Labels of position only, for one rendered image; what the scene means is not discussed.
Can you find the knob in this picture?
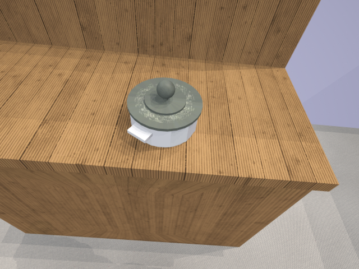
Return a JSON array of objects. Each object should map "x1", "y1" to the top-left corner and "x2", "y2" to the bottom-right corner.
[{"x1": 157, "y1": 80, "x2": 175, "y2": 99}]

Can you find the lid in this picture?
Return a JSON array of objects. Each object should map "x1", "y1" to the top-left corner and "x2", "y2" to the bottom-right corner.
[{"x1": 127, "y1": 77, "x2": 203, "y2": 132}]

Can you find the pot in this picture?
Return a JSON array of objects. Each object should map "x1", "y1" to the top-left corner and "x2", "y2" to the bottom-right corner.
[{"x1": 127, "y1": 116, "x2": 197, "y2": 147}]

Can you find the table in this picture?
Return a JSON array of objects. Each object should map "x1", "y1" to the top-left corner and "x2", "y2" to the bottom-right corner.
[{"x1": 0, "y1": 0, "x2": 339, "y2": 247}]

